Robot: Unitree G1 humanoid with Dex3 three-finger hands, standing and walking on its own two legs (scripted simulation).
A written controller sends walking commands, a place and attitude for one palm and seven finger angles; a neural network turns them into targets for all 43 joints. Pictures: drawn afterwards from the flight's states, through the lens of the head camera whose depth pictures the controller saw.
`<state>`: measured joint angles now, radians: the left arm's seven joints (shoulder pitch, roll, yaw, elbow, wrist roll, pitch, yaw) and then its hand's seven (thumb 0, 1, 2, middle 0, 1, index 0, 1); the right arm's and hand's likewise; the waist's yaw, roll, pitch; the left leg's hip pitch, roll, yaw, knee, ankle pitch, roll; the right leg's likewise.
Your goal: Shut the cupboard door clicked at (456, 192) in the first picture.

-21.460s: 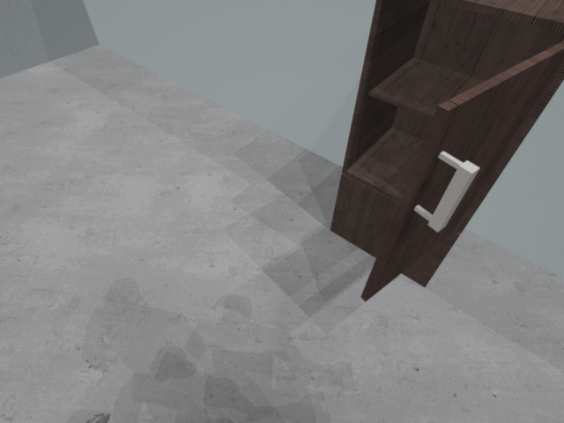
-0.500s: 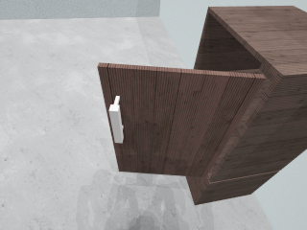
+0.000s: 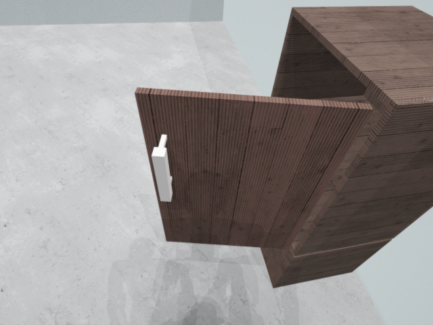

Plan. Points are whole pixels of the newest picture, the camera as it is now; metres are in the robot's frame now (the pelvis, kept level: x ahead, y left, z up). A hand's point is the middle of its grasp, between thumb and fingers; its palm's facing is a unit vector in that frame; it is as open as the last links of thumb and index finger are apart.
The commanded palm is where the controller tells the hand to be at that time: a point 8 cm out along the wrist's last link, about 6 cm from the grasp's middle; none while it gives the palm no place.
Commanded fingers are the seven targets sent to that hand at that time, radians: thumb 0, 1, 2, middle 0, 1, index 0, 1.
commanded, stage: raise the hand and make a fist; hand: left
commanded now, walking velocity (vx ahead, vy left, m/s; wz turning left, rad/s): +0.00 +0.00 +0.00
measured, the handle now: (165, 169) +0.41 +0.14 +0.04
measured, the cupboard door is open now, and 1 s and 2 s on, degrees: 76 76 76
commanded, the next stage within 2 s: bring the fist close to the handle in 1.90 s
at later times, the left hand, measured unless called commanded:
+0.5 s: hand out of the picture +0.13 +0.16 -0.05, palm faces +0.15 -0.99 -0.05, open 5.7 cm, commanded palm +0.13 +0.20 -0.03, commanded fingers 0.00 0.90 0.90 -0.68 -0.82 -0.68 -0.82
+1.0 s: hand (122, 288) +0.18 +0.18 -0.01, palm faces +0.00 -1.00 -0.03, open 3.5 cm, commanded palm +0.15 +0.23 +0.00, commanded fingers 0.00 0.90 0.90 -1.13 -1.32 -1.13 -1.32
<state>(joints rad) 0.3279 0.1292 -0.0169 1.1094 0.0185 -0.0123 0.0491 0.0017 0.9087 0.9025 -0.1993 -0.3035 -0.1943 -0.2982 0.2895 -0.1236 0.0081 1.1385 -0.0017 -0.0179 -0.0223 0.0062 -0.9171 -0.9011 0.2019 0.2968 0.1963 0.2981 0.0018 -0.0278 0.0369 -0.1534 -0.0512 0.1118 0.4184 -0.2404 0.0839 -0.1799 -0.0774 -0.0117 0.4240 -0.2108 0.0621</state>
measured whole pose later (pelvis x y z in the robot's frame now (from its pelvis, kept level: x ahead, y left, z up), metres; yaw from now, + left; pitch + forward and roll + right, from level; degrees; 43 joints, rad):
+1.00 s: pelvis +0.00 -0.02 -0.07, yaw +4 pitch +13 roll -2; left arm 0.49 0.26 0.15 -0.15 -0.32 -0.34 -0.33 0.02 0.90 0.90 -0.96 -1.13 -0.95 -1.13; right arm 0.29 -0.26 -0.01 0.50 0.04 -0.19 -0.05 0.01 -0.91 -0.90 0.20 0.30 0.20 0.30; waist 0.01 0.03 -0.11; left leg -0.78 -0.02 0.02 1.08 -0.52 0.06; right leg -0.77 0.00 -0.10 1.03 -0.48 -0.03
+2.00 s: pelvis -0.01 -0.02 -0.05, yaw +5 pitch +6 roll -2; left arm 0.35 0.28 0.17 -0.11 -0.31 -0.22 -0.30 0.02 0.90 0.90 -1.30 -1.50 -1.30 -1.50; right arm 0.27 -0.27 0.04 0.50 0.05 -0.22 -0.04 0.01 -0.91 -0.90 0.20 0.30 0.20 0.30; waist 0.01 0.04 -0.08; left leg -0.58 -0.02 0.01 0.91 -0.44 0.05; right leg -0.57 0.01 -0.10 0.86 -0.40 -0.03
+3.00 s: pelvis +0.00 -0.03 -0.04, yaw +4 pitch +7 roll +0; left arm -0.05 0.17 0.00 0.17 -0.18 -0.19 -0.09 0.02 0.90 0.90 -1.30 -1.50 -1.30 -1.50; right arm 0.25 -0.25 0.04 0.55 0.04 -0.11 -0.01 0.01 -0.91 -0.90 0.20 0.30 0.20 0.30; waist -0.01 0.04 -0.06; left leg -0.55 -0.03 0.03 0.85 -0.43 0.04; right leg -0.56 0.00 -0.07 0.84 -0.41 -0.04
